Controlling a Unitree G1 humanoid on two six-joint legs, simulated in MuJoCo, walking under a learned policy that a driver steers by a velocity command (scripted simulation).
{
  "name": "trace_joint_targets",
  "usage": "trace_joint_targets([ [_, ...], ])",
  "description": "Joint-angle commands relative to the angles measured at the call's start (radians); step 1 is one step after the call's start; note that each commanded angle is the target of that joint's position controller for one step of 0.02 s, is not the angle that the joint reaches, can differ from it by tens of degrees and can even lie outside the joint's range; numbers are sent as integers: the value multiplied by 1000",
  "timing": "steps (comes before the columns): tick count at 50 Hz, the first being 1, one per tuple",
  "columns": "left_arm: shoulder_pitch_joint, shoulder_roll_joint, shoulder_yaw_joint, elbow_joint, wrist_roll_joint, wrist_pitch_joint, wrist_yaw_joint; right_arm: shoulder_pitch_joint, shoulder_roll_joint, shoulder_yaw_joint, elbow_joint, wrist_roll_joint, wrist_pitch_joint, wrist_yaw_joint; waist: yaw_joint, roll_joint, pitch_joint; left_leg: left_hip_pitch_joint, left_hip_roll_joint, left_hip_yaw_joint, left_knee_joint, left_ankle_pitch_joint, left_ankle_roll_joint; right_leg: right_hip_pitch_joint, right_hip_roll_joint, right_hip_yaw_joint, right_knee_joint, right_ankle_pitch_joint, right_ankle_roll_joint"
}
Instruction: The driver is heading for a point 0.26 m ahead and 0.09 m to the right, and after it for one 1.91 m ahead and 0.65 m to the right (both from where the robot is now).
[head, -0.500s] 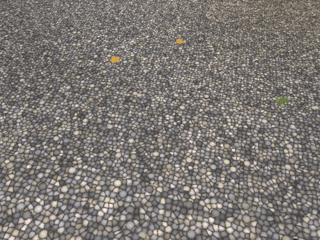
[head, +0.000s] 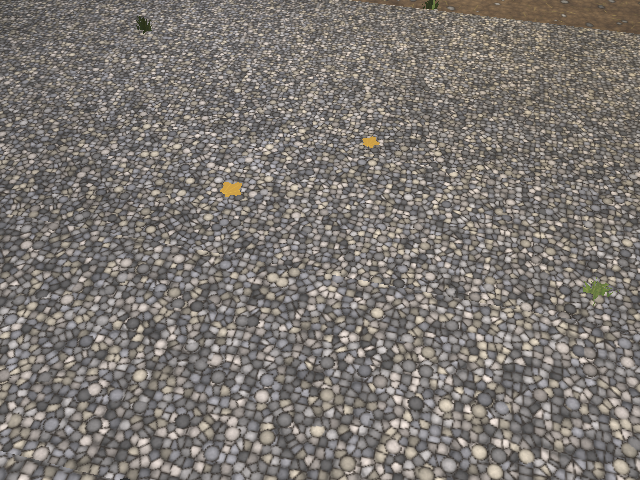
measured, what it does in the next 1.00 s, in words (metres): goes down, turning right: right foot, then left foot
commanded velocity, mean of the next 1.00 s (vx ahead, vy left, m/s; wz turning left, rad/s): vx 0.50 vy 0.00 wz -0.47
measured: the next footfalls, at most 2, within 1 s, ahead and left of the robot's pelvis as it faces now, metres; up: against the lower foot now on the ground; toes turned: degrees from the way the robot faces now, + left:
right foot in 0.02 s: +0.18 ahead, -0.11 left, +0.00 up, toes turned -2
left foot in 0.50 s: +0.36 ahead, +0.06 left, +0.00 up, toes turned -16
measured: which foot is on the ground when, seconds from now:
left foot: down 0.00-0.04, up 0.06-0.48, down 0.50-0.92, up 0.94-1.00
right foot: up 0.00-0.00, down 0.02-0.50, up 0.52-0.88, down 0.90-1.00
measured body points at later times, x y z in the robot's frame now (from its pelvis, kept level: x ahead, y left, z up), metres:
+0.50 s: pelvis +0.28 -0.04 -0.01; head +0.28 -0.05 +0.44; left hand +0.35 +0.20 -0.14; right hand +0.43 -0.30 -0.08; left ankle +0.33 +0.07 -0.72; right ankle +0.15 -0.10 -0.72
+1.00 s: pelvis +0.56 -0.19 -0.17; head +0.56 -0.20 +0.28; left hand +0.82 -0.07 -0.27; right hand +0.34 -0.31 -0.31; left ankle +0.44 +0.05 -0.66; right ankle +0.57 -0.28 -0.90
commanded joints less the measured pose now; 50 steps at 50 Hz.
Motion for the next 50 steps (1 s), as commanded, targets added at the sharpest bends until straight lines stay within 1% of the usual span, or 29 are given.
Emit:
trace_joint_targets([
  [1,22,177,73,-42,-30,-45,14,8,-159,-28,-29,-23,-1,-14,82,59,-44,-59,207,-48,107,788,70,272,52,-37,-4,75,-96],
  [2,202,234,90,4,-27,-54,13,68,-78,-3,-49,-41,-5,-14,111,-69,-235,-244,88,31,370,643,-9,654,-41,125,47,223,-231],
  [3,432,233,96,45,-16,-39,11,194,-12,26,-45,-61,-16,-5,171,-214,-433,-568,-62,63,680,-31,-91,1087,-296,585,-69,104,-454],
  [4,569,179,90,103,4,-41,8,2,-80,7,-77,-25,-10,2,277,-105,-257,-817,-49,-14,899,-153,-60,1050,-293,731,-197,-217,-370],
  [5,484,180,92,109,1,-53,6,-115,-72,7,-107,-11,-8,-20,240,-45,-45,-914,32,-27,958,-57,-34,858,-271,647,-227,-394,-277],
  [6,372,127,77,84,2,-52,6,-137,-93,7,-100,-24,-9,-45,201,12,9,-872,87,-29,917,39,-29,674,-238,592,-253,-344,-268],
  [9,223,46,53,55,-4,-60,8,-153,-51,37,-106,-58,12,-63,104,-7,-31,-687,168,-9,734,118,-57,451,-164,453,-320,-112,-279],
  [12,205,103,82,53,-5,-85,-3,-210,-64,36,-123,-20,31,-76,100,-5,-1,-614,178,45,527,114,-124,323,-135,379,-346,-11,-282],
  [16,319,150,100,66,15,-72,-39,-291,5,62,-155,-28,55,-55,126,-37,16,-463,127,138,407,355,-109,168,-60,299,-282,145,-247],
  [21,377,112,89,58,28,-76,-14,-302,-65,33,-216,-39,46,-51,122,-55,14,-505,114,133,558,258,-92,265,-74,383,-45,195,-235],
  [23,266,151,102,6,27,-80,-17,-174,-68,25,-211,-37,34,-75,47,-45,2,-236,38,184,496,156,-76,140,-36,373,99,391,-205],
  [24,129,195,116,-54,30,-85,-33,79,-90,7,-141,-27,21,-88,-82,34,-23,68,-4,214,449,216,-67,-69,20,349,310,465,-183],
  [25,44,162,111,-104,30,-98,-57,389,-126,-17,-54,-17,2,-105,-212,117,-64,313,29,188,370,279,-1,-260,91,322,634,394,-149],
  [26,183,-26,67,-62,15,-100,-89,415,-128,5,-40,-1,-6,-94,-107,269,-172,416,339,-218,215,671,280,-394,229,190,1044,-509,-61],
  [27,295,5,74,-60,7,-99,-99,273,-142,5,-101,-7,-15,-47,-2,85,-89,265,545,-547,111,889,470,-560,179,214,1180,-594,-37],
  [28,269,45,83,-53,11,-73,-71,132,-96,14,-90,2,-22,-27,45,19,72,69,604,-563,85,595,426,-620,59,277,1142,-480,-10],
  [30,205,47,73,-45,66,-19,-19,-84,107,78,-117,13,-23,-41,88,-19,30,-144,454,-362,74,243,309,-537,-51,254,926,-298,19],
  [31,202,12,56,-38,80,-3,-12,-158,137,91,-132,7,-22,-58,130,29,36,-271,380,-241,52,228,251,-413,-90,213,784,-284,35],
  [32,225,-36,29,-23,105,2,-31,-173,101,79,-118,-7,-20,-85,144,50,62,-415,303,-107,69,209,210,-263,-97,153,711,-145,20],
  [33,226,-37,27,-11,95,-6,-51,-120,40,62,-96,-14,-24,-100,123,54,65,-500,276,-31,74,214,206,-180,-73,83,709,-67,23],
  [35,102,13,27,-10,64,-26,-80,21,39,69,-76,-22,-57,-151,23,14,55,-399,164,144,226,25,101,-189,-112,76,236,538,1],
  [38,-26,48,40,-35,23,-5,-77,171,-30,61,31,-21,-44,-93,20,48,133,-546,236,111,187,-70,113,104,-43,-17,159,496,2],
  [43,-110,66,40,-42,66,27,-39,269,-78,53,157,-2,-12,-77,-13,11,241,-109,298,59,333,8,66,-9,-81,0,-168,361,-41],
  [45,181,147,87,71,40,2,-22,234,-110,46,171,-34,13,-44,106,-89,115,-162,221,192,607,282,35,428,-3,-115,-222,465,-61],
  [46,351,186,124,119,53,-6,-18,252,-80,59,203,-85,18,-23,179,-78,82,-418,221,220,846,297,-33,772,-45,-57,-154,500,-123],
  [47,537,244,145,133,42,2,-22,394,104,107,196,-80,17,5,166,-240,-296,-681,137,226,1235,-190,-116,1330,-212,142,250,887,-354],
  [48,651,186,136,177,39,24,-28,216,-12,80,127,-24,16,30,286,-139,-385,-816,90,157,1415,-322,-141,1407,-271,316,200,851,-397],
  [49,671,192,138,184,29,23,-22,-35,-83,53,20,14,0,24,346,-107,-226,-946,82,135,1468,-346,-133,1236,-271,344,93,671,-359],
  [50,473,198,133,114,-18,1,-14,-215,-71,54,-97,16,-31,-2,292,-42,-113,-1084,125,75,1222,-202,-113,1034,-292,455,-39,150,-349],
])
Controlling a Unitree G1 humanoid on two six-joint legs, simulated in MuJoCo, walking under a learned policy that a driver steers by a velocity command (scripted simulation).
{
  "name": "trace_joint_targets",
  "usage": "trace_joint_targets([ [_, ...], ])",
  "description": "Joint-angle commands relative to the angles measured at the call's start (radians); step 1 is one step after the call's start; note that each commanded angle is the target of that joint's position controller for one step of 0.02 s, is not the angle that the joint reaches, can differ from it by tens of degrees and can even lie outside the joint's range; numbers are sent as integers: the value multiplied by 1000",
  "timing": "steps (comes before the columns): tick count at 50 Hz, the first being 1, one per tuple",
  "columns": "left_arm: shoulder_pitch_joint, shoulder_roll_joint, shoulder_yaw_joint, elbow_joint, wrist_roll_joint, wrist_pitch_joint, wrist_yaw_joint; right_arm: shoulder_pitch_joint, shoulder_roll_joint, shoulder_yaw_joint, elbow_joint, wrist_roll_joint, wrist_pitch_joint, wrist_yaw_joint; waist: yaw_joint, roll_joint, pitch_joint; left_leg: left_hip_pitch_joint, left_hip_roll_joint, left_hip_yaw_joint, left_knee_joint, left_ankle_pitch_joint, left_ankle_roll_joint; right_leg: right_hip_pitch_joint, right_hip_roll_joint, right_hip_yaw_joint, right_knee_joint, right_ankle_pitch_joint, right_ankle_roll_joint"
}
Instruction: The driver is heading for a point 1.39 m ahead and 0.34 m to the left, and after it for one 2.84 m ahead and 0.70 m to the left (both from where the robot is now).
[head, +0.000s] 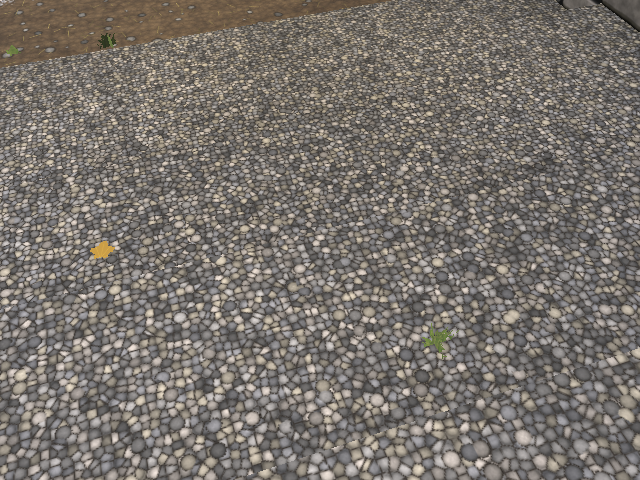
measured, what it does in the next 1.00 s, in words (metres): goes down, turning left: left foot, then right foot 0.17 m lower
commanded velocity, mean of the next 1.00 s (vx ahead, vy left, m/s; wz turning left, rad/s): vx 0.50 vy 0.00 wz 0.26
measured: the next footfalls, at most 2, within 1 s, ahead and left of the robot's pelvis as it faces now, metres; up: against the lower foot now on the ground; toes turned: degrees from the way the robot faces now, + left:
left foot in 0.34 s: +0.40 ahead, +0.15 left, +0.00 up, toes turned +0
right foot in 0.98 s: +0.75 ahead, +0.01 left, -0.17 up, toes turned +17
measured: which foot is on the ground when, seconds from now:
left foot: up 0.00-0.32, down 0.34-0.98, up 1.00-1.00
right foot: down 0.00-0.36, up 0.38-0.96, down 0.98-1.00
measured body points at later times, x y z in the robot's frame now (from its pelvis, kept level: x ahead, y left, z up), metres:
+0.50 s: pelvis +0.30 +0.09 -0.01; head +0.31 +0.09 +0.44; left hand +0.38 +0.34 -0.14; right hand +0.38 -0.17 -0.14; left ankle +0.36 +0.15 -0.73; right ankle +0.24 -0.06 -0.65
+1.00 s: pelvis +0.62 +0.09 -0.15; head +0.61 +0.10 +0.30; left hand +0.76 +0.34 -0.24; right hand +0.56 -0.15 -0.28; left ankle +0.38 +0.15 -0.68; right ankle +0.72 +0.00 -0.90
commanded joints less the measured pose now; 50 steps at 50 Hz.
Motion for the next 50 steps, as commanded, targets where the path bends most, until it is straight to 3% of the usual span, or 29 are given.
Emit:
trace_joint_targets([
  [1,248,119,28,6,-44,-13,8,-401,-131,-34,-283,19,-83,-38,201,56,-60,-813,63,-137,-247,293,26,559,-363,477,-110,315,-296],
  [3,115,98,10,-22,-21,-20,-17,-270,-133,-51,-201,16,-61,-73,43,25,30,-436,115,-108,-561,377,21,55,-370,408,-276,457,-359],
  [4,118,114,14,-8,-30,-30,-26,-244,-80,-32,-206,10,-33,-71,8,-36,35,-373,130,-100,-626,341,16,-35,-360,428,-325,406,-374],
  [5,101,108,17,-7,-41,-40,-26,-233,-54,-21,-201,6,-15,-63,-6,12,37,-287,134,-86,-763,390,22,-106,-314,375,-331,329,-329],
  [8,115,136,38,-1,-21,-46,-38,-342,-18,0,-219,17,2,-36,50,25,30,-211,72,-65,-939,719,70,-105,-267,296,-307,257,-258],
  [13,198,113,30,40,-1,-30,-8,-550,-125,-52,-265,17,-19,-22,108,-6,40,-308,7,-34,-994,819,129,146,-252,188,-222,214,-146],
  [16,163,139,33,30,0,-26,9,-528,-169,-86,-269,21,-38,-25,67,-25,26,-82,-66,51,-952,717,173,112,-216,98,-127,339,-77],
  [17,150,152,36,20,3,-31,7,-416,-223,-116,-238,40,-54,-29,22,0,-20,110,-114,71,-941,720,200,54,-158,35,31,456,-36],
  [18,215,93,24,18,20,-37,0,-239,-278,-133,-200,45,-62,-36,-5,154,-173,428,-32,-128,-982,871,309,-104,-57,-30,362,253,39],
  [19,398,-30,-15,39,38,-41,-22,-21,-281,-125,-170,37,-51,-36,-9,301,-459,817,224,-603,-1117,821,546,-306,74,15,701,-451,116],
  [20,170,48,-5,-10,-2,-33,-35,90,-233,-123,-116,25,-62,-27,-129,217,-228,733,218,-797,-1276,425,471,-611,84,143,886,-444,79],
  [21,60,75,-1,-31,-13,-32,-7,-8,-214,-123,-122,40,-73,-29,-106,112,-47,520,205,-714,-1304,253,397,-676,7,176,913,-317,55],
  [22,43,96,0,-30,-1,-36,22,-141,-173,-109,-155,45,-71,-30,-48,22,-28,326,184,-692,-1313,282,400,-581,-40,192,876,-207,50],
  [24,59,36,-33,-33,36,-26,57,-284,-95,-78,-173,32,-76,-31,65,5,-26,46,153,-595,-1352,435,412,-406,-131,211,730,-91,53],
  [26,41,47,-36,-49,30,1,65,-373,-94,-82,-202,41,-87,-31,99,29,-55,-73,102,-523,-1411,410,397,-310,-144,186,613,-140,93],
  [29,-22,34,-42,-85,7,6,70,-281,-137,-97,-185,35,-92,-20,59,24,-23,-127,59,-428,-1418,536,383,-270,-127,129,437,-11,152],
  [31,16,-24,-66,-81,34,16,39,-216,-150,-104,-160,2,-79,-16,61,37,-22,-264,-20,-330,-1307,576,350,-157,-113,83,526,195,134],
  [33,-2,2,-59,-109,32,14,21,-147,-116,-96,-159,-2,-79,-23,50,55,-24,-256,-25,-370,-1217,612,365,-205,-96,57,572,204,126],
  [35,-126,21,-56,-156,21,3,31,43,-56,-87,-72,-22,-83,-46,-42,54,12,156,35,-540,-1086,566,386,-601,-128,226,483,204,140],
  [36,-189,26,-57,-166,27,-8,40,181,-39,-89,-37,-2,-83,-73,-118,61,17,464,56,-572,-1022,488,379,-872,-124,243,350,209,149],
  [38,-297,-8,-65,-179,24,-17,42,267,-16,-86,10,8,-70,-86,-172,87,50,548,35,-630,-935,475,368,-988,-119,233,223,253,154],
  [39,-322,-32,-79,-174,31,-24,27,192,20,-72,-25,31,-58,-76,-171,23,44,288,-50,-534,-901,389,351,-746,-110,174,35,504,130],
  [40,-284,-66,-86,-188,41,-21,18,91,-9,-58,-73,12,-47,-47,-107,77,38,-103,-111,-455,-922,316,338,-390,-90,93,61,711,90],
  [42,-226,-59,-83,-209,27,-8,-2,-20,-79,-70,-108,-7,-42,2,-29,80,71,-565,-133,-476,-974,202,348,62,-59,26,178,639,92],
  [44,-201,-10,-73,-201,6,-3,2,17,-99,-78,-90,19,-57,1,-23,21,112,-451,-125,-556,-878,176,331,74,-54,60,74,516,109],
  [46,-148,9,-68,-154,15,6,19,43,-106,-80,-72,52,-52,-21,-26,28,118,-193,-157,-577,-694,282,286,83,-57,85,-193,489,104],
  [48,277,68,-30,35,3,-4,23,17,-121,-68,-61,73,-27,-3,156,-16,63,-273,-232,-444,-275,405,188,475,-161,47,-377,804,55],
  [49,585,93,-3,120,-8,-14,17,16,-41,-44,-81,34,-26,31,226,-79,-141,-537,-246,-366,21,385,125,946,-284,98,-133,887,-86],
  [50,604,168,21,86,-3,-17,-8,243,92,-32,-74,50,-34,37,106,-236,-446,-763,-266,-236,454,-119,84,1266,-521,231,269,1524,-343],
])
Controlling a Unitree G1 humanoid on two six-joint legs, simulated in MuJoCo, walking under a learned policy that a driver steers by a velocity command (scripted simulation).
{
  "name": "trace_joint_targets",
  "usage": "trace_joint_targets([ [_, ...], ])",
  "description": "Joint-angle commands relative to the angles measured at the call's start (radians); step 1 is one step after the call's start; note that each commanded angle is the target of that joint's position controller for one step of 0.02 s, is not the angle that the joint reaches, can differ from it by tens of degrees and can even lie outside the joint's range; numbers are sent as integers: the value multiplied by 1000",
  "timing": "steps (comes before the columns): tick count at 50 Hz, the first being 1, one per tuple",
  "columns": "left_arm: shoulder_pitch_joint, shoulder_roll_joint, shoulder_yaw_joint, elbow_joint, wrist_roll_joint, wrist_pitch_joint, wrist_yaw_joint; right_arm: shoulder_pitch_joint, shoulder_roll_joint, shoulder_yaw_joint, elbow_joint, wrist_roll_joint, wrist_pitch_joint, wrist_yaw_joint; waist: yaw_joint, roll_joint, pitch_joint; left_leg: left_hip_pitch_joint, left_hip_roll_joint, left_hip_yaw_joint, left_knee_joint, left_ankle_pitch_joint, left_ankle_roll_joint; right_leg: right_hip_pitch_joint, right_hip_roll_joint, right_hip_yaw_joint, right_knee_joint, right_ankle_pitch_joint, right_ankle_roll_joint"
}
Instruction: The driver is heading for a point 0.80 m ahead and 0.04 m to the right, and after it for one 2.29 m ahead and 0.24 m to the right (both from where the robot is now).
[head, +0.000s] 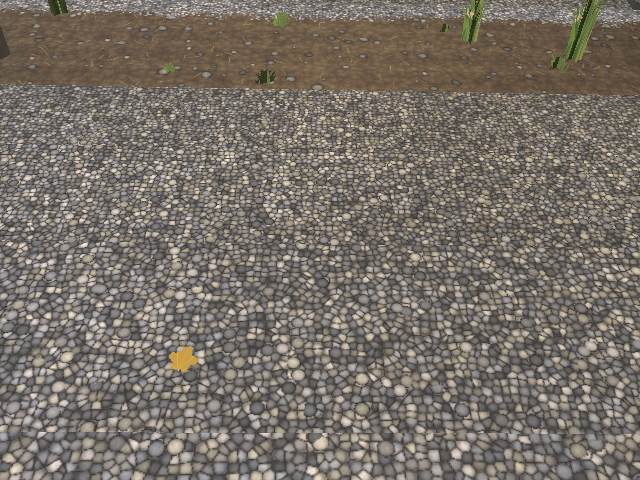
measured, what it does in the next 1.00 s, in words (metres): goes down: left foot, then right foot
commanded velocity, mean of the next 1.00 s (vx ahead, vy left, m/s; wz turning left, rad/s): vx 0.50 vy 0.00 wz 0.00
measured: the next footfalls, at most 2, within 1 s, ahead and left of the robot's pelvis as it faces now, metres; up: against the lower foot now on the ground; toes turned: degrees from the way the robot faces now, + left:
left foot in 0.40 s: +0.37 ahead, +0.16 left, +0.00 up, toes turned +13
right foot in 0.90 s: +0.58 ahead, -0.07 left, +0.00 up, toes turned -5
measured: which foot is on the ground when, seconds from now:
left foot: up 0.00-0.38, down 0.40-0.94, up 0.96-1.00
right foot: down 0.00-0.44, up 0.46-0.88, down 0.90-1.00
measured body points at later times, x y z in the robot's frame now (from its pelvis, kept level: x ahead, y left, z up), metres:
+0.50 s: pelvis +0.26 +0.04 -0.03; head +0.27 +0.05 +0.42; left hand +0.17 +0.26 -0.18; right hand +0.51 -0.14 -0.12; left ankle +0.33 +0.14 -0.76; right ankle +0.11 -0.12 -0.69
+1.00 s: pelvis +0.52 +0.02 -0.04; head +0.52 +0.02 +0.41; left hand +0.66 +0.26 -0.16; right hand +0.52 -0.22 -0.19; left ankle +0.38 +0.16 -0.68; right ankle +0.54 -0.07 -0.76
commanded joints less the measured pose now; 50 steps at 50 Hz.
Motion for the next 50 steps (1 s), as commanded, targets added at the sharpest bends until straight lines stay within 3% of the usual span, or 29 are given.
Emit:
trace_joint_targets([
  [1,617,267,99,121,43,26,-34,108,-62,-9,-100,13,2,41,216,-125,-328,-952,75,40,740,2,-98,1102,-483,329,433,1222,-465],
  [2,438,251,111,82,33,40,-20,-104,-113,-33,-201,-5,22,32,223,-56,-154,-1121,153,99,711,122,-116,838,-516,441,217,491,-425],
  [3,263,95,68,24,29,33,-7,-191,-88,-27,-205,-25,26,2,180,122,-11,-1091,262,23,529,368,-104,517,-487,390,83,13,-349],
  [5,140,-52,15,23,7,-3,20,-262,-8,0,-176,-49,30,-15,67,116,152,-739,426,19,-16,691,-30,-21,-315,163,-108,32,-283],
  [6,149,-42,19,51,-9,-21,33,-300,25,4,-174,-64,32,2,56,32,203,-625,441,81,-151,766,-6,-159,-243,96,-134,69,-268],
  [8,212,28,32,93,-18,-53,58,-376,-7,-7,-162,-41,27,26,113,16,138,-401,407,170,-553,970,-14,-213,-162,-29,-166,-2,-246],
  [10,290,120,56,155,-19,-55,45,-453,-15,-4,-207,-17,39,27,106,24,133,-347,379,179,-651,935,-14,-148,-229,6,-187,212,-251],
  [12,282,180,83,174,-25,-49,28,-513,-44,-11,-243,-19,41,15,103,38,149,-422,366,145,-769,916,-7,53,-259,0,-164,305,-244],
  [16,408,121,83,243,-10,-29,24,-671,-67,-29,-284,-16,52,-9,170,34,143,-462,331,182,-875,873,-4,322,-233,-67,-113,310,-193],
  [19,415,167,103,253,-17,-11,23,-703,-117,-62,-307,-14,43,-22,135,-5,118,-240,259,273,-915,774,17,305,-214,-118,-24,476,-166],
  [21,396,184,115,224,-11,-14,17,-514,-215,-109,-246,5,14,-42,73,17,-30,292,239,249,-809,994,99,0,-126,-208,263,563,-76],
  [22,488,83,72,223,0,-25,-2,-273,-227,-108,-176,15,11,-50,24,156,-262,757,464,-42,-859,1027,259,-325,-40,-195,536,159,-7],
  [23,393,95,76,210,-23,-20,-36,-14,-238,-111,-114,0,28,-66,-84,193,-348,849,648,-378,-1113,868,338,-440,84,-108,796,-643,13],
  [24,209,93,84,160,-50,-15,-46,14,-250,-130,-68,-30,8,-84,-119,129,-124,712,627,-359,-1201,633,247,-605,34,29,899,-652,-40],
  [25,152,108,92,164,-44,-23,-25,-151,-246,-137,-80,-5,-6,-89,-51,142,67,442,599,-223,-1245,561,195,-602,-43,52,882,-565,-58],
  [26,213,124,100,171,-18,-22,-4,-269,-168,-111,-102,14,-6,-92,31,159,41,284,576,-149,-1287,593,192,-462,-70,55,837,-542,-77],
  [27,247,82,94,184,-6,-19,6,-342,-81,-85,-105,16,-6,-92,81,162,61,163,563,-71,-1327,653,187,-375,-85,61,809,-521,-88],
  [29,278,-18,75,192,1,-7,16,-386,-33,-69,-115,0,-4,-89,144,108,84,12,565,18,-1416,704,169,-260,-76,70,760,-455,-80],
  [33,217,-19,66,177,-38,-4,-12,-360,-47,-78,-77,-54,-21,-83,134,104,98,41,531,227,-1435,905,133,-322,-72,66,591,-121,-39],
  [37,98,16,72,122,-21,6,-32,-264,-65,-71,-27,-64,-10,-46,111,139,123,-15,511,329,-1395,883,120,-258,-38,38,489,6,-11],
  [38,199,16,72,149,-13,-1,-39,-262,-82,-73,-19,-96,-5,-43,146,137,124,-75,527,338,-1348,886,113,-169,-29,41,673,73,-18],
  [42,101,74,96,80,-9,-22,-23,-286,-112,-67,-28,-67,-24,-70,142,110,148,116,560,345,-1205,988,88,-255,-13,27,632,-151,-50],
  [43,13,92,102,45,-17,-25,-17,-256,-147,-77,-31,-24,-23,-78,109,100,159,164,541,384,-1180,1047,94,-236,29,-60,466,-318,-43],
  [45,47,105,114,43,-57,-37,-4,-218,-200,-91,0,-7,0,-77,144,133,135,183,549,398,-978,1326,87,-45,100,-114,232,-291,-70],
  [46,153,160,136,69,-61,-55,24,-134,-157,-87,-3,-47,5,-71,126,61,2,88,494,425,-727,1292,28,196,109,-38,346,28,-155],
  [47,364,225,158,106,-49,-55,54,-69,-55,-53,-21,-79,-3,-58,190,-104,-242,-201,381,388,-419,851,-85,592,-55,303,316,201,-394],
  [48,580,217,150,183,-8,-52,50,-243,-66,-60,-98,-36,-30,-25,309,-121,-243,-525,216,287,-141,191,-113,743,-225,685,68,39,-497],
  [49,614,195,165,238,9,-67,47,-518,-91,-67,-181,7,-45,-15,381,-15,33,-743,263,133,-128,234,-70,591,-212,647,17,-79,-384],
  [50,506,153,153,228,-17,-74,37,-576,-109,-74,-209,-1,-44,-32,330,9,94,-705,323,108,-139,291,-68,428,-205,558,50,-103,-353],
])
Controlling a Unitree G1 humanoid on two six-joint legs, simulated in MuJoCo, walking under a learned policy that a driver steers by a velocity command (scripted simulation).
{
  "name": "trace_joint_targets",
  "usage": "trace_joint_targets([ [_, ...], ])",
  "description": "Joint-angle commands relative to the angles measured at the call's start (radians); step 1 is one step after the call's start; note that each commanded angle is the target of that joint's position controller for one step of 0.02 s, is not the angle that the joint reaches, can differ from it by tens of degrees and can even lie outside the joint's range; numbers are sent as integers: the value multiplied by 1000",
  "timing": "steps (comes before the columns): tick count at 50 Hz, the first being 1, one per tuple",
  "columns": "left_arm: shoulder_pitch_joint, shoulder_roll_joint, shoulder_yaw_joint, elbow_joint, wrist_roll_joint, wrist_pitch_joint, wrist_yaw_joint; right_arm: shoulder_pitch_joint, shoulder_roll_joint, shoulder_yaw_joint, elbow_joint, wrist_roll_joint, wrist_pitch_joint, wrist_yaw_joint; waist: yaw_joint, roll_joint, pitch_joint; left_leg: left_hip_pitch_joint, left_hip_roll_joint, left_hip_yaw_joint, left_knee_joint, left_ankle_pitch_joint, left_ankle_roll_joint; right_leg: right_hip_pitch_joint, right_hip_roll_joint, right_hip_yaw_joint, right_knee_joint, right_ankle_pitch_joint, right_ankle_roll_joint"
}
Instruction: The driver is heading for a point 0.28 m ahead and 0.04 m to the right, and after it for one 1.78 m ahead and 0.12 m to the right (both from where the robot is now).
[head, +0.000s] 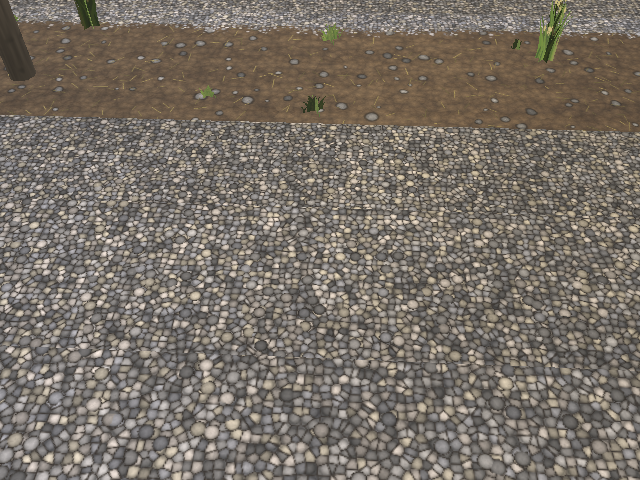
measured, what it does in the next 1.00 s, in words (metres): goes down, turning right: left foot 0.17 m lower, then right foot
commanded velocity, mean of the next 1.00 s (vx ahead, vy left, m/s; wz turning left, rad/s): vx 0.16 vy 0.00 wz -0.31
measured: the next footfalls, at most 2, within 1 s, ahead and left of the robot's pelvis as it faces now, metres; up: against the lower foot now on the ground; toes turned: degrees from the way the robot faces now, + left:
left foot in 0.36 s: +0.34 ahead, +0.11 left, -0.17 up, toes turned -9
right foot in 0.72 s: +0.30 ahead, -0.13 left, -0.17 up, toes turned -27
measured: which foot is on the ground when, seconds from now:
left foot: up 0.00-0.34, down 0.36-0.88, up 0.90-1.00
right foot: down 0.00-0.38, up 0.40-0.70, down 0.72-1.00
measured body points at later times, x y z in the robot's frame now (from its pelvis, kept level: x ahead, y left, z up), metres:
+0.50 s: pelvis +0.24 +0.04 -0.15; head +0.25 +0.03 +0.30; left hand +0.32 +0.26 -0.28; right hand +0.26 -0.23 -0.27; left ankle +0.30 +0.12 -0.89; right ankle +0.13 -0.07 -0.63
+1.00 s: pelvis +0.28 +0.01 -0.15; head +0.29 +0.00 +0.30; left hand +0.46 +0.24 -0.26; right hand +0.31 -0.28 -0.27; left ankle +0.30 +0.12 -0.84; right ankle +0.27 -0.11 -0.89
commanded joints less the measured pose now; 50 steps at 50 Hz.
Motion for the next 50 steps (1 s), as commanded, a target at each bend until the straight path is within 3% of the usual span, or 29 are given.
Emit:
trace_joint_targets([
  [1,310,76,25,88,-11,-9,-7,-231,-113,-25,-185,4,-36,-16,121,-37,12,-606,0,-127,217,17,27,383,-311,538,-312,300,-313],
  [4,141,10,-12,42,-22,8,-23,-180,-11,3,-184,-31,1,-42,0,-32,56,-435,31,-108,37,152,20,32,-248,417,-362,289,-278],
  [7,48,81,-6,-18,7,11,2,-138,-8,15,-234,-24,10,-19,-58,-45,-20,-121,-33,10,-51,521,11,-322,-81,202,-198,458,-188],
  [8,160,15,-27,10,16,-3,31,-203,-44,9,-247,-19,4,-14,23,-21,-20,-310,5,-111,-198,756,-8,-143,-67,236,-161,312,-163],
  [9,223,4,-36,19,-7,-4,50,-257,-71,6,-268,-21,1,-10,62,-54,-9,-434,10,-108,-302,852,-17,-45,-71,281,-85,203,-153],
  [12,238,92,-31,3,4,15,29,-250,-47,21,-280,-4,13,-8,49,-17,23,2,-25,2,-532,1075,-22,-442,-1,276,9,-144,-112],
  [15,352,68,-51,-2,-40,24,11,-245,-79,13,-288,-27,36,-12,62,-10,87,-24,9,-65,-758,949,-31,-261,-47,469,175,-256,-116],
  [17,358,79,-64,7,-81,68,17,-127,-121,-6,-219,-5,35,-15,33,7,104,47,39,-52,-1071,1125,-3,-116,3,499,398,-246,-66],
  [18,345,103,-74,-10,-70,89,-1,19,-168,-34,-162,6,20,-27,-30,23,46,296,87,3,-1034,1203,43,-214,39,424,539,-100,-7],
  [19,422,1,-97,-49,-49,82,-33,206,-256,-64,-158,23,8,-31,-46,191,-304,871,285,-98,-566,1775,258,-479,104,263,873,-181,101],
  [20,576,-20,-95,-46,-56,85,-40,165,-244,-61,-204,6,17,-6,-17,289,-577,1070,504,-229,-441,2041,493,-635,136,176,1272,-642,160],
  [21,483,31,-80,-83,-68,113,-37,121,-230,-69,-231,-64,33,-12,-56,129,-431,884,500,-222,-480,1933,440,-743,95,172,1416,-550,162],
  [22,349,48,-68,-151,-46,124,-26,-11,-248,-68,-263,-59,37,-11,-14,96,-290,616,474,-203,-556,1592,376,-771,44,147,1408,-457,169],
  [24,223,40,-72,-227,-14,125,-6,-208,-233,-59,-312,2,21,-6,75,63,-103,90,462,-172,-778,1196,430,-664,-74,158,1222,-277,182],
  [25,265,14,-80,-192,-21,129,-3,-204,-208,-58,-323,2,11,-14,88,20,-102,-87,396,-52,-810,1334,425,-466,-82,112,1243,-269,190],
  [28,306,-44,-92,-128,8,131,-44,-121,-113,-33,-259,3,-18,-60,69,47,-63,-134,214,61,-802,1007,302,-419,-118,80,907,104,171],
  [29,289,-23,-84,-119,-15,124,-56,-131,-124,-36,-259,1,-17,-63,60,31,-50,-141,206,78,-783,952,279,-419,-140,100,783,215,182],
  [30,291,-23,-83,-107,-23,128,-71,-206,-146,-36,-271,11,-15,-61,93,-25,-50,-208,140,152,-809,712,211,-287,-190,74,365,326,190],
  [31,247,-26,-76,-64,-35,138,-94,-172,-133,-27,-248,27,-11,-40,64,28,0,-297,100,161,-829,525,173,-147,-180,15,232,296,211],
  [33,166,13,-60,-91,-24,153,-96,-121,-183,-49,-213,36,12,-11,29,77,14,-285,199,11,-847,222,190,-78,-119,-36,133,173,196],
  [35,77,109,-23,-109,-36,111,-52,-151,-198,-56,-218,56,5,9,32,18,-45,-124,253,-72,-765,286,207,-57,-112,-10,-117,208,132],
  [37,81,139,-12,-110,-77,71,-25,-7,-62,-11,-170,66,-3,25,14,-55,-228,-116,171,-7,-646,325,76,255,-226,94,-160,678,-38],
  [38,2,120,-29,-117,-93,58,-48,115,-21,-8,-147,76,-6,15,-63,-135,-274,-143,55,114,-633,196,-19,335,-327,191,-193,639,-164],
  [40,-12,115,-20,-75,-75,74,-82,-110,-152,-55,-183,72,19,2,-7,-58,-84,-74,8,137,-605,244,-59,52,-238,152,-237,203,-28],
  [42,1,193,16,-72,-73,85,-59,-109,-170,-73,-184,58,20,-2,7,-70,-64,-138,-8,127,-605,247,-8,84,-225,103,-222,143,-7],
  [44,53,233,49,-87,-54,77,3,-178,-130,-74,-232,45,13,-53,54,-85,-99,-217,-25,116,-543,277,28,179,-300,175,-262,144,-120],
  [47,282,184,59,-32,-31,53,97,-230,-90,-72,-261,31,21,-100,160,-233,-74,-515,-62,13,-200,-68,11,403,-589,464,-435,303,-339],
  [48,280,161,59,-23,-27,45,121,-207,-81,-65,-246,21,26,-104,148,-214,-55,-539,-20,-48,-58,-131,10,371,-604,411,-455,321,-314],
  [50,77,115,51,-58,-49,45,126,-125,-71,-64,-203,5,41,-94,33,-126,-10,-384,-4,-5,-137,12,7,184,-461,170,-521,221,-170],
])
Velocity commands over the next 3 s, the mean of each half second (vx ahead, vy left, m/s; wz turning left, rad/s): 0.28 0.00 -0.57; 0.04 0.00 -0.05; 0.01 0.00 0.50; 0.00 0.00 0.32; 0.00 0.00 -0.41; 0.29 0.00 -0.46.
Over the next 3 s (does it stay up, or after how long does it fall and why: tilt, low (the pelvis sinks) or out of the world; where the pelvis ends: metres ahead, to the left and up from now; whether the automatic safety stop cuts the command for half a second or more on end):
stays up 0.58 -0.11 -0.15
